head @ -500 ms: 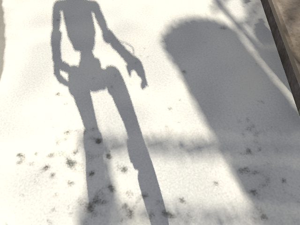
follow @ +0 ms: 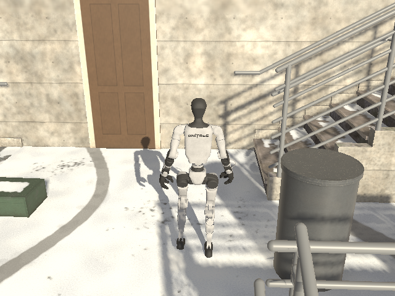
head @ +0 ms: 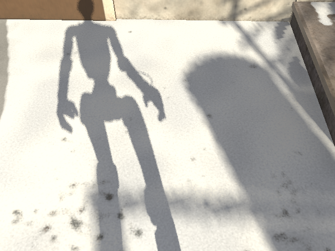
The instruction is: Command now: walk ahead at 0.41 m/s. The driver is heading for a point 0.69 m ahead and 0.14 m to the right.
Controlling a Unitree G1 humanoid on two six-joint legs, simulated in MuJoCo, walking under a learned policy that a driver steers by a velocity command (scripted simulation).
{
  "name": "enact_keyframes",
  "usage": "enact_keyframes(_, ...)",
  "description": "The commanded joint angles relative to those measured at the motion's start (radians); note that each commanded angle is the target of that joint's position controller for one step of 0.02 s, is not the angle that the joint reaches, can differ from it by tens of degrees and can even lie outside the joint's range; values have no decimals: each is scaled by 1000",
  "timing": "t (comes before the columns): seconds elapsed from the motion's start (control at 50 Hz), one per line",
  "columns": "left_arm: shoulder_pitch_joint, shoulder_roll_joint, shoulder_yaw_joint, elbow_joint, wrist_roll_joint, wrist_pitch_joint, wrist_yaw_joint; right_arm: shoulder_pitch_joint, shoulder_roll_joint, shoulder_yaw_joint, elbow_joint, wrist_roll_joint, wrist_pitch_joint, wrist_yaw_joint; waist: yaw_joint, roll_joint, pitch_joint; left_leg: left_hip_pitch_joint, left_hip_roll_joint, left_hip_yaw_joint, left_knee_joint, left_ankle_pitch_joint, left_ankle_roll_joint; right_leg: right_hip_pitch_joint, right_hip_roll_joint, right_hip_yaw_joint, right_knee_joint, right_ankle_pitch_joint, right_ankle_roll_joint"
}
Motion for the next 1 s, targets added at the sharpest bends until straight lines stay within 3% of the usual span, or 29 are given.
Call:
enact_keyframes(0.02,35,111,15,-43,1,-2,8,-150,-78,-18,-122,-10,-40,17,23,-86,70,-433,97,-42,21,105,15,290,-308,384,-292,217,-185)
enact_keyframes(0.06,39,105,11,-35,-3,13,15,-191,-39,-2,-133,-10,-35,32,28,-102,76,-328,78,11,-143,192,-7,217,-243,245,-319,306,-157)
enact_keyframes(0.1,45,138,17,-30,-6,18,23,-246,-5,13,-148,-8,-33,44,39,-107,76,-205,45,46,-308,295,-19,143,-203,157,-322,346,-138)
enact_keyframes(0.12,55,161,23,-27,-9,19,25,-265,-9,15,-154,-5,-33,49,44,-112,73,-151,29,56,-371,333,-23,121,-201,140,-323,341,-134)
enact_keyframes(0.2,72,192,35,-7,-27,17,22,-306,-66,4,-182,4,-27,57,32,-128,99,-60,18,40,-478,370,10,133,-270,159,-316,341,-120)
enact_keyframes(0.24,48,203,40,-4,-28,20,22,-238,-104,-14,-168,-5,-27,54,-27,-123,65,60,-10,61,-517,348,49,156,-267,129,-217,542,-91)
enact_keyframes(0.26,45,194,38,-3,-27,23,23,-128,-135,-33,-133,-11,-24,47,-82,-109,-1,213,-36,81,-526,334,74,139,-231,89,-81,679,-69)
enact_keyframes(0.28,39,165,27,-11,-14,23,25,40,-178,-55,-89,-12,-21,36,-157,-79,-101,453,8,33,-504,328,109,22,-183,47,137,646,-35)
enact_keyframes(0.3,113,69,-2,-40,6,13,23,174,-280,-75,-74,-34,-14,26,-154,148,-261,801,273,-356,-537,198,229,-300,-58,-6,549,256,30)
enact_keyframes(0.32,149,49,-12,-36,-7,-8,18,195,-260,-61,-67,-25,-15,34,-140,282,-352,853,382,-746,-749,-20,302,-471,24,126,741,-248,37)
enact_keyframes(0.34,57,147,17,-52,-36,-18,12,121,-198,-41,-71,-14,-19,35,-136,182,-191,735,348,-662,-786,-138,253,-579,-43,147,826,-189,25)
enact_keyframes(0.36,-23,162,20,-76,-40,-22,11,40,-168,-29,-80,-9,-20,36,-111,124,-76,584,315,-521,-802,-85,223,-592,-94,112,802,-85,10)
enact_keyframes(0.38,-52,149,20,-78,-24,-20,16,-21,-143,-20,-84,-18,-22,40,-78,61,-21,451,271,-418,-825,23,208,-546,-131,99,754,-2,11)
enact_keyframes(0.4,-37,136,24,-74,-12,-11,20,-63,-119,-14,-86,-29,-27,45,-39,71,6,354,230,-337,-852,114,195,-485,-161,108,701,56,14)
enact_keyframes(0.44,4,102,21,-57,-11,12,22,-84,-103,-12,-74,-29,-42,47,-2,92,3,270,194,-250,-898,200,200,-408,-176,105,658,107,27)
enact_keyframes(0.48,-24,94,22,-64,-9,26,25,-68,-119,-16,-52,-31,-52,42,6,68,25,255,189,-181,-926,270,209,-446,-179,102,604,171,43)
enact_keyframes(0.62,-219,72,16,-116,-14,21,5,15,-159,-24,14,-34,-48,14,-66,31,80,346,190,14,-953,395,161,-511,-133,108,274,464,55)
enact_keyframes(0.74,-362,51,0,-202,-15,19,-32,83,-174,-32,70,-21,-19,6,-121,17,129,556,250,96,-891,491,140,-571,-111,54,118,381,16)
enact_keyframes(0.78,-349,65,6,-224,-6,17,-47,44,-192,-35,62,-18,1,-4,-92,43,114,574,244,138,-772,825,111,-495,-67,-11,83,279,-8)
enact_keyframes(0.8,-303,88,18,-225,0,16,-51,32,-211,-40,54,-15,11,-13,-67,75,65,581,235,151,-677,1048,93,-408,-24,-52,89,234,-22)
enact_keyframes(0.82,-188,122,37,-202,-1,13,-52,20,-221,-41,45,-14,22,-23,-11,90,-6,566,213,168,-527,1177,68,-267,22,-75,67,235,-41)
enact_keyframes(0.84,-44,178,66,-170,-1,11,-41,11,-218,-37,35,-10,25,-29,64,64,-83,475,164,194,-312,1120,24,-45,48,-56,-20,365,-75)
enact_keyframes(0.86,63,277,90,-159,4,21,-16,42,-169,-17,3,-41,12,-28,81,-97,-208,199,92,197,25,637,-36,289,-145,202,27,725,-154)
enact_keyframes(0.88,3,329,86,-200,11,19,-11,155,-64,24,-28,-57,-15,-4,-22,-305,-392,-176,-118,62,410,-255,-100,625,-436,727,-14,954,-408)
enact_keyframes(0.9,26,255,74,-218,10,32,-8,87,-176,-1,-13,-34,-38,12,65,-124,-486,-187,-50,-119,457,-217,-76,596,-391,662,-43,900,-378)
enact_keyframes(0.92,-36,208,60,-230,5,36,-5,-13,-179,-2,-54,-4,-41,13,55,-94,-354,-229,-6,-100,412,-146,-58,482,-342,508,-48,855,-325)
enact_keyframes(0.94,-87,183,55,-232,-9,41,-2,-49,-163,1,-59,-13,-35,0,20,5,-207,-241,31,-70,321,-85,-62,306,-285,413,-83,804,-277)
enact_keyframes(0.96,-127,156,47,-242,-13,46,5,-64,-177,-8,-61,-29,-20,-14,-6,3,-145,-207,55,-66,252,-44,-69,175,-252,370,-116,752,-254)
enact_keyframes(1.0,-161,167,50,-259,8,54,8,-27,-164,-12,-70,-34,13,-19,-59,-48,-94,-104,49,-57,183,-9,-81,-11,-212,341,-168,735,-252)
